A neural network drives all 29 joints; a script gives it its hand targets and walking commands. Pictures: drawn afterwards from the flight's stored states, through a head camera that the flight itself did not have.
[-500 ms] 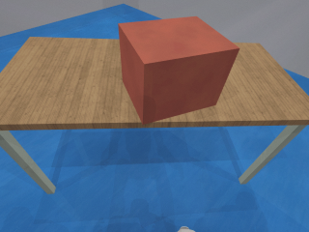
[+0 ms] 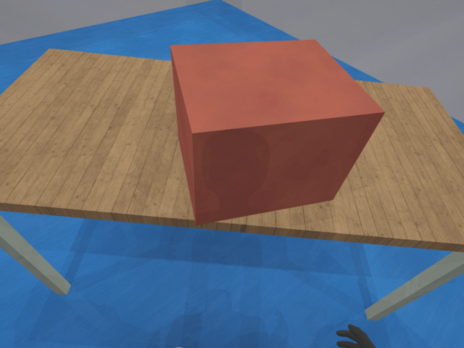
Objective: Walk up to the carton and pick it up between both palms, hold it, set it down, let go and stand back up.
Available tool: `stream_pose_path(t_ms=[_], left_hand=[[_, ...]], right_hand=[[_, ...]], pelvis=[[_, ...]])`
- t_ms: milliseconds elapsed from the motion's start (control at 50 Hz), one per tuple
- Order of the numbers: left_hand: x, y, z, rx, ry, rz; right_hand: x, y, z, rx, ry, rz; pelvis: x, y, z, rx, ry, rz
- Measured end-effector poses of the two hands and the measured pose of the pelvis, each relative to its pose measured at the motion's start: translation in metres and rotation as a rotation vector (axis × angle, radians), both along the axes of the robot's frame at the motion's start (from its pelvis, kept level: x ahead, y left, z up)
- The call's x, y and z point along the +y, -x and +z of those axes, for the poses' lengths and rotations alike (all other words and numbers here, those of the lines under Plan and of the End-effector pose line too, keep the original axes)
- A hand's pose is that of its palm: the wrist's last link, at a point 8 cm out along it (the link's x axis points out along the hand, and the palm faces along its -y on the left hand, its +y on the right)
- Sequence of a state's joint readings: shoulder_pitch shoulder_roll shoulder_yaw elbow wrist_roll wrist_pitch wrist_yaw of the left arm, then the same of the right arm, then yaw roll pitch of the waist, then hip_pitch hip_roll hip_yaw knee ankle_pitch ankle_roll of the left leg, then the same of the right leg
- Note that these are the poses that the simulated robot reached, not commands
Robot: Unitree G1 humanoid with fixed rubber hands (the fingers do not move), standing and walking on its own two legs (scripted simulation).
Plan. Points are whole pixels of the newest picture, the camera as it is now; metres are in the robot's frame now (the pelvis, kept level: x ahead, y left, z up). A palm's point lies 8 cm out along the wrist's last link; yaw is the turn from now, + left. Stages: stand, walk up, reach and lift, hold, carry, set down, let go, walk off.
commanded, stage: walk up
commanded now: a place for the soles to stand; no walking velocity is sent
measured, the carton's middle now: (257, 128) +0.54 -0.02 +0.08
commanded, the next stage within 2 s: none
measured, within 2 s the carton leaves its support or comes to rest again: neither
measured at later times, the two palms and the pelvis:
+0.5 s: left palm out of the picture +0.09 +0.26 -0.09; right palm out of the picture +0.10 -0.25 -0.09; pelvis +0.01 +0.00 +0.02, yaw +1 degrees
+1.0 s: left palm out of the picture +0.08 +0.29 -0.10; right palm out of the picture +0.09 -0.23 -0.09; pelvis +0.05 +0.03 +0.02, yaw +2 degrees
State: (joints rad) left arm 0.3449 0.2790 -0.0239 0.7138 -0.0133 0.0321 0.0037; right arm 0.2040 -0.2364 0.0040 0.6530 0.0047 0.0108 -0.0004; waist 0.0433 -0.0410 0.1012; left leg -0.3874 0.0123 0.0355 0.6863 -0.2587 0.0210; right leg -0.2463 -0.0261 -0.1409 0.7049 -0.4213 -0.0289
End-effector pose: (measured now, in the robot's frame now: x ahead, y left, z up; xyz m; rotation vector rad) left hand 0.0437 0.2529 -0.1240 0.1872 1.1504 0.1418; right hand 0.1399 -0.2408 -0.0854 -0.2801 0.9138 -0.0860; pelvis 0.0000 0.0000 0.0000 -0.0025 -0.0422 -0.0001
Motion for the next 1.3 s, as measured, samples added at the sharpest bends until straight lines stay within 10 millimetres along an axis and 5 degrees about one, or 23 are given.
stream_pose_path(t_ms=[140, 300, 600, 720, 860, 1040, 1140, 1300], left_hand=[[-0.006, -0.038, 0.021, -0.096, 0.0, -0.036], [0.007, -0.055, 0.036, -0.14, -0.038, -0.052], [0.012, -0.034, 0.026, -0.079, -0.016, -0.043], [0.02, -0.017, 0.021, -0.053, -0.032, -0.027], [0.042, -0.006, 0.005, 0.049, -0.023, 0.022], [0.036, -0.053, 0.023, 0.003, -0.036, -0.027], [0.025, -0.083, 0.024, -0.061, -0.051, -0.041], [0.019, -0.128, 0.04, -0.148, -0.046, -0.074]], right_hand=[[0.001, -0.024, 0.011, -0.031, -0.017, 0.014], [-0.006, -0.006, 0.005, 0.021, -0.02, -0.016], [-0.01, 0.051, -0.004, 0.149, 0.003, -0.073], [-0.005, 0.057, -0.005, 0.174, 0.005, -0.071], [0.011, 0.043, -0.005, 0.163, 0.023, -0.067], [0.01, 0.045, -0.005, 0.234, 0.037, -0.114], [0.007, 0.022, -0.021, 0.212, -0.013, -0.11], [0.009, -0.012, -0.012, 0.136, -0.041, -0.084]], pelvis=[[-0.002, -0.01, 0.011, 0.012, 0.008, 0.007], [-0.001, -0.01, 0.015, 0.007, 0.007, 0.009], [0.007, -0.005, 0.016, 0.009, 0.011, 0.017], [0.012, -0.014, 0.015, 0.004, 0.012, 0.02], [0.029, -0.038, 0.009, 0.005, 0.006, 0.035], [0.031, -0.055, 0.017, 0.007, 0.007, 0.024], [0.024, -0.064, 0.009, -0.001, 0.003, 0.003], [0.019, -0.076, 0.016, 0.018, -0.012, -0.015]])
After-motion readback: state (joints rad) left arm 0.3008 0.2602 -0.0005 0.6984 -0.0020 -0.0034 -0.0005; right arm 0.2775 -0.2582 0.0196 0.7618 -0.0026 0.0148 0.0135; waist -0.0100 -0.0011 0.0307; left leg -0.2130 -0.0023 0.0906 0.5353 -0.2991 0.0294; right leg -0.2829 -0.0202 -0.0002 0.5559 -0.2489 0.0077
